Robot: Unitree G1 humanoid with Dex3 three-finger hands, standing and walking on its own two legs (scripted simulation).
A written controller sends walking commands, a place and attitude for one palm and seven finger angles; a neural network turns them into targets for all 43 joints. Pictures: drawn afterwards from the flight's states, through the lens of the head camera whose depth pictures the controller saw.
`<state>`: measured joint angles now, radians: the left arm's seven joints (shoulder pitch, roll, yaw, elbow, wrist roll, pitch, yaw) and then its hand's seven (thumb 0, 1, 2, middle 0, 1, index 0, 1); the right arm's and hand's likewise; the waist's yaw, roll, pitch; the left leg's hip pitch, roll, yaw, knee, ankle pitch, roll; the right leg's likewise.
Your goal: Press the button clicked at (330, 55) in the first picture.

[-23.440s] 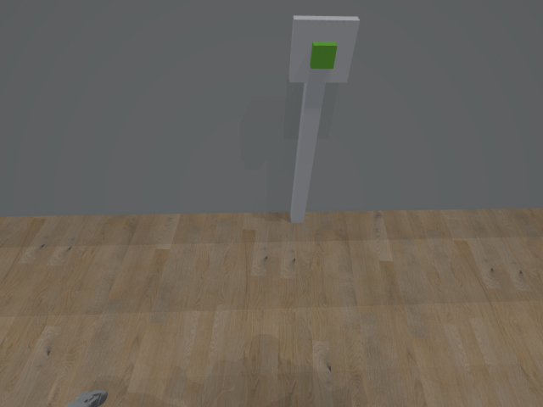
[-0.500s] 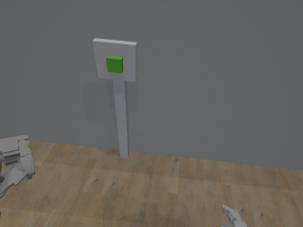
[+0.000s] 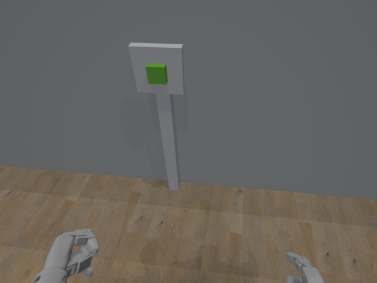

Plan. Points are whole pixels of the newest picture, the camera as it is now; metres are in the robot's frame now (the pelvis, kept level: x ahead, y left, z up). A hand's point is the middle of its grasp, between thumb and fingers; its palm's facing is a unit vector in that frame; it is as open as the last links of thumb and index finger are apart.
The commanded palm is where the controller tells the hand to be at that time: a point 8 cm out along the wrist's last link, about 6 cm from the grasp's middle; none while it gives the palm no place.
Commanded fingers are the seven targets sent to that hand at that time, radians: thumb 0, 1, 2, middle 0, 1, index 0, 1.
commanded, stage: let the arm hang, fingers relaxed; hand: left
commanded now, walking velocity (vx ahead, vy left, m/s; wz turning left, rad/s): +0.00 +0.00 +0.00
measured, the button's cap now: (157, 73) +0.76 +0.16 +0.07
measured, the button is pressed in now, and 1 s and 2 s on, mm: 0 0 0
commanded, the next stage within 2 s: stand and wait in 0.94 s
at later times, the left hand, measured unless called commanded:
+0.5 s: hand out of the picture -0.08 +0.19 -0.15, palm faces +0.03 -0.97 -0.26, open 6.3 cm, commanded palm none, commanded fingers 0.00 0.90 0.90 -0.20 -0.30 -0.20 -0.30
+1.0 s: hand out of the picture +0.03 +0.16 -0.16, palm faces +0.01 -0.98 -0.22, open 7.3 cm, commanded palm none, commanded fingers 0.00 0.90 0.90 -0.20 -0.30 -0.20 -0.30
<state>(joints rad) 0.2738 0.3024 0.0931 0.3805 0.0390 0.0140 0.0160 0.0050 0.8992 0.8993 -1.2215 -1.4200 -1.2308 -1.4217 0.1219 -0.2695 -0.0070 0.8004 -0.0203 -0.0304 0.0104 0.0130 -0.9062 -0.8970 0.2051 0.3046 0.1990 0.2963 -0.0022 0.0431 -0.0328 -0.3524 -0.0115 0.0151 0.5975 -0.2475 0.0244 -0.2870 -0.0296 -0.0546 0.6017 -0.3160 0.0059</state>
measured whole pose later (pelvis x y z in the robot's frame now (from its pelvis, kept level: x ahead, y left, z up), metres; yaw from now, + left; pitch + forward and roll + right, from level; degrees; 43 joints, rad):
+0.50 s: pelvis -0.01 -0.01 +0.01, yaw +0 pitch -2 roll +0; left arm 0.37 0.21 0.01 1.17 0.01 0.02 0.02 0.01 0.91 0.90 -0.39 -0.52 -0.40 -0.52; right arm 0.32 -0.15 -0.01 1.12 -0.02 0.04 -0.01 0.01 -0.91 -0.90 0.20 0.30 0.20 0.30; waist 0.01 0.02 0.07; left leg -0.26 0.00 0.00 0.44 -0.15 0.01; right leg -0.20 -0.02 -0.07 0.45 -0.23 -0.01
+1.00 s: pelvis +0.00 -0.02 +0.01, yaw +0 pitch -2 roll +0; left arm 0.22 0.17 0.02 1.12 0.01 -0.01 0.02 0.01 0.91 0.90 -0.20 -0.30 -0.21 -0.30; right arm 0.25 -0.15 -0.02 1.12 -0.02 0.02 -0.02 0.01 -0.92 -0.90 0.20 0.30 0.19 0.30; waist -0.01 0.01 0.06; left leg -0.22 0.02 0.00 0.41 -0.16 -0.01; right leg -0.16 0.00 -0.07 0.43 -0.24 -0.03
